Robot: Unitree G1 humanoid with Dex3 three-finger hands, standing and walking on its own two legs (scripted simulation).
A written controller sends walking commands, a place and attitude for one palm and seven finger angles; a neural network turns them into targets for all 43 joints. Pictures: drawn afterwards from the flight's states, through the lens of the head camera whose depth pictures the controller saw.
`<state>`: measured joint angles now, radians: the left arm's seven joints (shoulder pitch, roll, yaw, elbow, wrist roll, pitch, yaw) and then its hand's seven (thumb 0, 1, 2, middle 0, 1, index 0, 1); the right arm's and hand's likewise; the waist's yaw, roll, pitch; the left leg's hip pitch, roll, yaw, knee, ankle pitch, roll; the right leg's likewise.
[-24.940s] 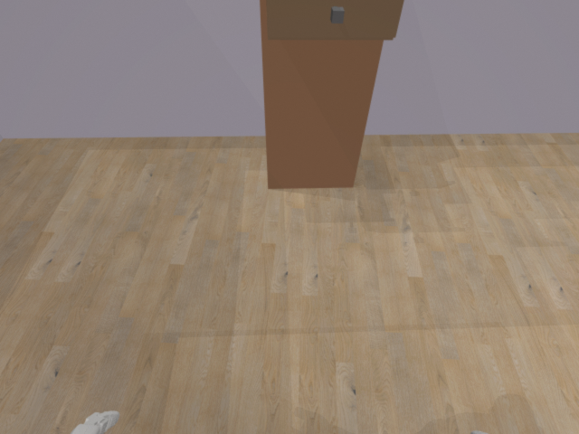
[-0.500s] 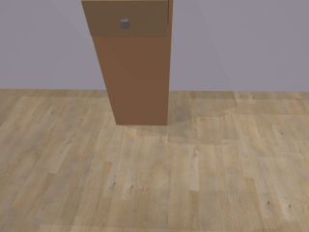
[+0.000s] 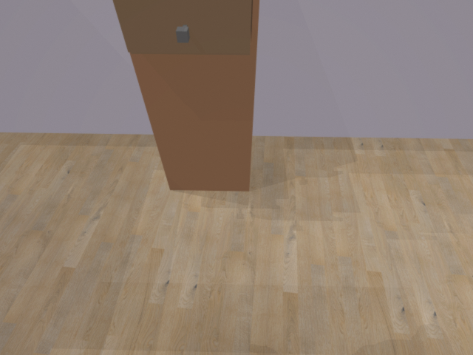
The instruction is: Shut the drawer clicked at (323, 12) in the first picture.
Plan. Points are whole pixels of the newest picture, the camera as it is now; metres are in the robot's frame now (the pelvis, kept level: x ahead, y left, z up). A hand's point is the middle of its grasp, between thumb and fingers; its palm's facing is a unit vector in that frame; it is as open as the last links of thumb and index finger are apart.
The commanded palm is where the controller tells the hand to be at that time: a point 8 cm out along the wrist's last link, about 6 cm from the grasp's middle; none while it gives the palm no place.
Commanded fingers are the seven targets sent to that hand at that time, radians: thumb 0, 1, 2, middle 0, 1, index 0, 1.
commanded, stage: look to check the result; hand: left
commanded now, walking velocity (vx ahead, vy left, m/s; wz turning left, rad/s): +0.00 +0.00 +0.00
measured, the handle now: (183, 32) +0.91 +0.20 +0.11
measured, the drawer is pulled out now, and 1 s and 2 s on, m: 0.07 0.07 0.07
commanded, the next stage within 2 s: take the last steps up to it in 0.50 s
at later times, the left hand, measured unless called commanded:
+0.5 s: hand out of the picture +0.11 +0.24 -0.15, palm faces -0.03 -0.94 -0.35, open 7.4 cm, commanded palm none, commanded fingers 0.00 0.90 0.90 -0.20 -0.30 -0.20 -0.30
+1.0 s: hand out of the picture +0.07 +0.20 -0.20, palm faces +0.05 -0.98 -0.18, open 7.4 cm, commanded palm none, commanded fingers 0.00 0.90 0.90 -0.20 -0.30 -0.20 -0.30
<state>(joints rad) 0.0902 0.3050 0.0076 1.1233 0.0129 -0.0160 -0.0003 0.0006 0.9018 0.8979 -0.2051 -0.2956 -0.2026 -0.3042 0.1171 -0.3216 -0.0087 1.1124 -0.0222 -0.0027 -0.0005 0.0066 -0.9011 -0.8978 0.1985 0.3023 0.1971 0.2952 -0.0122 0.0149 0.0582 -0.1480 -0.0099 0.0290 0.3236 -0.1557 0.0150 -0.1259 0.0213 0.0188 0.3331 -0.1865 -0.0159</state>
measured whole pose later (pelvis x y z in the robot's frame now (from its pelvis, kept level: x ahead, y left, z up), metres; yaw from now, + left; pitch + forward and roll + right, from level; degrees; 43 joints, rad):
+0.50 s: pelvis +0.02 -0.01 +0.00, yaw +0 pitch -1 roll +0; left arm 0.09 0.33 0.01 1.12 0.01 -0.02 0.00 0.00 0.90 0.90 -0.20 -0.30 -0.20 -0.30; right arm 0.09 -0.33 -0.01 1.11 -0.02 0.00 0.00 0.01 -0.90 -0.90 0.20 0.30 0.20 0.30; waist -0.01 0.02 0.06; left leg -0.10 0.00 0.03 0.30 -0.18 0.00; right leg -0.08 0.03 0.02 0.30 -0.20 -0.03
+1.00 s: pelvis +0.08 +0.01 -0.01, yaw +0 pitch -1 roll +0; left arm 0.29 0.21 0.04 1.14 0.01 -0.01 0.00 0.00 0.90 0.90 -0.20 -0.29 -0.20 -0.30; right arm 0.28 -0.17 0.00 1.14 -0.03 -0.01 0.00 0.01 -0.90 -0.90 0.20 0.30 0.20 0.29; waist 0.01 -0.04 0.04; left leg -0.13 0.01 0.09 0.51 -0.36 0.02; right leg -0.10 0.01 0.01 0.52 -0.38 -0.02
